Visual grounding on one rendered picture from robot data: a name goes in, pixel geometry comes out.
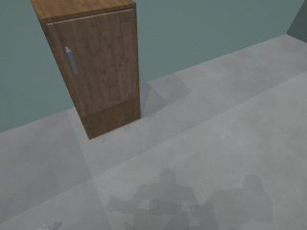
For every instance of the robot left hand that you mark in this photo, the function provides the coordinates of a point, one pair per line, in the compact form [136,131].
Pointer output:
[51,225]

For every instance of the handle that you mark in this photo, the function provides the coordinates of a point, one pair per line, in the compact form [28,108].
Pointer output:
[72,61]

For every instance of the cupboard door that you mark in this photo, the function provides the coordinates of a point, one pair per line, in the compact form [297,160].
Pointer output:
[103,47]

